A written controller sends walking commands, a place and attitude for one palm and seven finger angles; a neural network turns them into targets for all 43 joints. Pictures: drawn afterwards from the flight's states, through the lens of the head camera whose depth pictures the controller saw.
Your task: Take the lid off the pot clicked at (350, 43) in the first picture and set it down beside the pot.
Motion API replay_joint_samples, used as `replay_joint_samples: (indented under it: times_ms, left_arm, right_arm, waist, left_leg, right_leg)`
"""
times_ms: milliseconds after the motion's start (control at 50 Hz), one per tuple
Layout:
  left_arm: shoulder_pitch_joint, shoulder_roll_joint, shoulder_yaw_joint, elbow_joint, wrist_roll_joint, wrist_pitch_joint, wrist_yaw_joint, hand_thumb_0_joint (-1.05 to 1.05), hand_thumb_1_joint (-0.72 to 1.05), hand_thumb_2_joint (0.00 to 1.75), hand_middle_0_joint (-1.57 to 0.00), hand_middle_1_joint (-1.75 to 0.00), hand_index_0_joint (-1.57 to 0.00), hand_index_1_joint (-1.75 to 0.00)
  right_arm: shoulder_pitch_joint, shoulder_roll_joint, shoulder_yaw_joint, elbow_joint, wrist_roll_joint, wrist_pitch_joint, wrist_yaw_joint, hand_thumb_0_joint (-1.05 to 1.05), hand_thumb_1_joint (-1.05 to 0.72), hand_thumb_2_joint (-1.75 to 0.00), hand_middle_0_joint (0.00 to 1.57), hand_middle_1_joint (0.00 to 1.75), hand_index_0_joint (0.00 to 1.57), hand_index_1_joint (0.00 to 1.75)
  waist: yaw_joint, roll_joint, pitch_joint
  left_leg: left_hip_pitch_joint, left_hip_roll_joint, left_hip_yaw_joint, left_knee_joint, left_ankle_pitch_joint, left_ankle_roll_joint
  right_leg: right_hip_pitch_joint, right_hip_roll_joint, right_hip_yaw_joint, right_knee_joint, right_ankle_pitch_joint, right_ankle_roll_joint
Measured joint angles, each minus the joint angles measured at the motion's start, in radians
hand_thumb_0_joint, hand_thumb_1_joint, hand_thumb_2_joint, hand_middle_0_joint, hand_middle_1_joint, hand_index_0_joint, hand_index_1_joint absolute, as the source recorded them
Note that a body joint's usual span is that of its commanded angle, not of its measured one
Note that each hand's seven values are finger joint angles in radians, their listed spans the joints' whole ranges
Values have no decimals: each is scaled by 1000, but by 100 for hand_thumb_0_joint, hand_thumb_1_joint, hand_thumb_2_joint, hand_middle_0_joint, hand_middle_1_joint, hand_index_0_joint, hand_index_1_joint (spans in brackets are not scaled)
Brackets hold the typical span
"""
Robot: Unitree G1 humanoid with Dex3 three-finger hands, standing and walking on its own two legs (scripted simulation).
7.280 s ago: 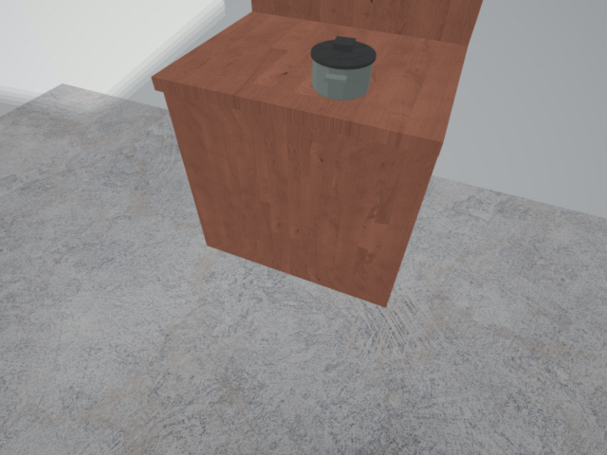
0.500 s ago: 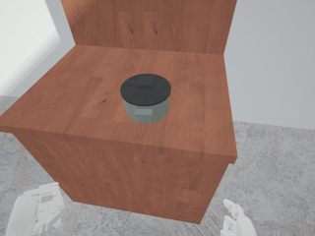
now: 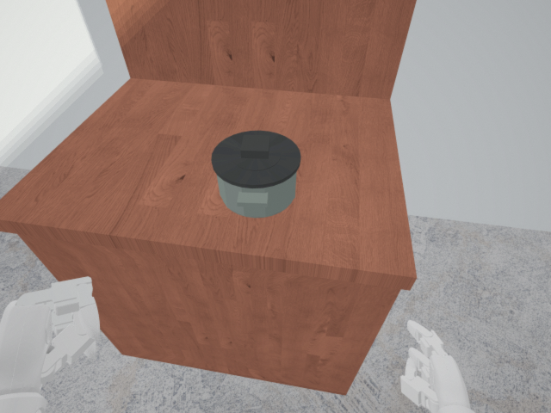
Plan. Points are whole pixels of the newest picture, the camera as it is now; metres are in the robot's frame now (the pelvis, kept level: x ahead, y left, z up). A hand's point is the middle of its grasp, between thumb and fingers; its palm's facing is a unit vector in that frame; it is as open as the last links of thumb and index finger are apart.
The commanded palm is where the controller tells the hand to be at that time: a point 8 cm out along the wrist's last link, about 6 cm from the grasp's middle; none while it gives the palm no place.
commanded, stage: raise the hand higher, near the body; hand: left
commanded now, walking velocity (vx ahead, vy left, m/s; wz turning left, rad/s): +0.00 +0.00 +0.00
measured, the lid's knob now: (255, 146) +0.53 +0.12 +0.12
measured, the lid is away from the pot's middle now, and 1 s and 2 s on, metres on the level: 0.00 0.00 0.00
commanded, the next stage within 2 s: reach forward and open the fingers in 0.20 s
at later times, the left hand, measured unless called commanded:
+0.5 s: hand (67, 291) +0.18 +0.26 +0.15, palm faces +0.26 -0.20 -0.94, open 2.9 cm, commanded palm +0.15 +0.26 +0.19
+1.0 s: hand (86, 266) +0.21 +0.25 +0.16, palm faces -0.17 +0.00 -0.99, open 6.3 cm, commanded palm +0.20 +0.25 +0.22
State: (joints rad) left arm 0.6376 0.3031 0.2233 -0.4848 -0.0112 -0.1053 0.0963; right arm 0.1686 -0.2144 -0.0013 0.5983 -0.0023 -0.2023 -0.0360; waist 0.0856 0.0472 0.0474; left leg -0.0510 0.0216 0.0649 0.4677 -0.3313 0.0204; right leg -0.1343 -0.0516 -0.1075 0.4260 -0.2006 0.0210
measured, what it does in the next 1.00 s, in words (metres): stands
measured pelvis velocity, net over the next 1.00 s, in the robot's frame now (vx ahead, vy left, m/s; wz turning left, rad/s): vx -0.03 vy -0.02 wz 0.02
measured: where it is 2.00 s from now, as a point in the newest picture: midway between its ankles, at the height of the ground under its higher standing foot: outside the picture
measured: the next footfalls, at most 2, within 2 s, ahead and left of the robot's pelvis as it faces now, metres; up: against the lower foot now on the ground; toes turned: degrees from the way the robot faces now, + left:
none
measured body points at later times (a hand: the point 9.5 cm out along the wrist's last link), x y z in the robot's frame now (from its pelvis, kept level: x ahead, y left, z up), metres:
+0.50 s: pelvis -0.01 +0.00 +0.00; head -0.01 -0.03 +0.45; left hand +0.17 +0.27 +0.20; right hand +0.20 -0.21 -0.09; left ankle -0.04 +0.10 -0.74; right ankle +0.02 -0.14 -0.74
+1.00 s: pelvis -0.03 -0.02 +0.01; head -0.01 -0.07 +0.45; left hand +0.22 +0.25 +0.22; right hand +0.20 -0.23 -0.09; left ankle -0.04 +0.10 -0.74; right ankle +0.02 -0.14 -0.74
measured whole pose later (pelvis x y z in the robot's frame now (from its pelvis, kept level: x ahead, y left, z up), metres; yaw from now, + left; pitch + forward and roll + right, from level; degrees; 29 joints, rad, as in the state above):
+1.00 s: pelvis -0.03 -0.02 +0.01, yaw +1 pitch -2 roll +0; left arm 0.10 0.74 0.15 -0.30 0.67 0.01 -0.37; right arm 0.10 -0.31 0.02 0.57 0.03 0.04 -0.01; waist 0.09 0.14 0.05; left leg -0.12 0.01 0.05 0.38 -0.23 0.01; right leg -0.21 -0.06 -0.12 0.37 -0.13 0.00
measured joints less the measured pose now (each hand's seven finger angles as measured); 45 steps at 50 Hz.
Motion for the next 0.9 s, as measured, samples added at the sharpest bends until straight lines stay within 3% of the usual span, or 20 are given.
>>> replay_joint_samples:
  times_ms: [320, 400, 440, 500, 560, 740, 900]
  left_arm:
    - [-90, 17, 53, -58, -15, -10, 3, 1, 89, 90, -131, -150, -131, -150]
    - [-134, 117, 13, -95, 350, 120, 60, 1, 88, 91, -130, -148, -130, -148]
    - [-139, 170, -4, -103, 495, 179, 66, 1, 85, 93, -130, -145, -130, -146]
    - [-161, 237, -26, -80, 649, 236, 35, 1, 79, 97, -128, -139, -128, -139]
    - [-203, 288, -47, -29, 721, 262, -32, 1, 72, 101, -127, -131, -126, -131]
    - [-340, 375, -89, 79, 731, 218, -274, 0, 45, 118, -119, -102, -119, -102]
    - [-477, 430, -79, 154, 695, 161, -433, 0, 20, 135, -110, -74, -110, -74]
  right_arm:
    - [25, 11, 27, 26, -6, 19, 8, 2, -91, -89, 20, 30, 20, 30]
    - [24, -22, 34, -14, -16, 113, 29, 2, -91, -89, 20, 30, 20, 30]
    - [4, -41, 33, -27, -15, 166, 45, 2, -91, -89, 20, 30, 20, 30]
    - [-32, -63, 29, -33, -4, 232, 53, 2, -91, -89, 20, 30, 20, 30]
    - [-64, -77, 24, -31, 14, 269, 48, 2, -91, -89, 20, 30, 20, 30]
    - [-94, -90, 19, -25, 34, 261, 25, 1, -91, -89, 20, 30, 20, 30]
    - [-85, -97, 21, -24, 36, 252, 23, 1, -91, -89, 20, 30, 20, 30]
  waist:
    - [2, 14, 10]
    - [16, 17, -7]
    - [20, 30, -13]
    - [21, 50, -21]
    - [20, 68, -25]
    - [14, 97, -30]
    - [11, 95, -11]
  left_leg:
    - [3, -8, 1, 0, 2, 5]
    - [-47, -13, 7, 22, 1, 3]
    - [-69, -14, 14, 29, 2, 3]
    - [-91, -16, 19, 29, 8, 6]
    - [-97, -17, 16, 15, 20, 7]
    - [-68, -19, -11, -50, 63, -1]
    - [-68, -16, -23, -76, 92, -8]
  right_leg:
    - [1, -7, 3, 3, 2, 5]
    - [-57, -15, 10, 40, -7, -2]
    - [-84, -15, 18, 51, -6, -6]
    - [-110, -17, 23, 53, 1, -3]
    - [-114, -17, 20, 41, 11, 0]
    - [-76, -17, -8, -18, 37, -7]
    - [-70, -12, -20, -46, 62, -16]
